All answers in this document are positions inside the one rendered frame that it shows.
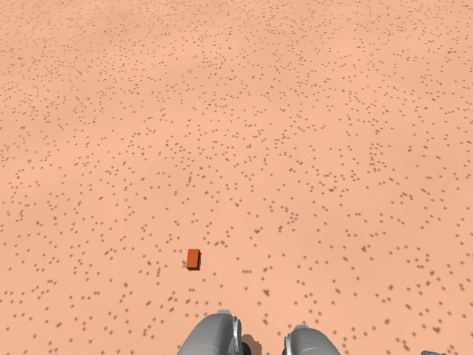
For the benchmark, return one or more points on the small box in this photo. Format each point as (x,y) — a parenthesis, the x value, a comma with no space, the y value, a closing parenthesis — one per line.
(193,259)

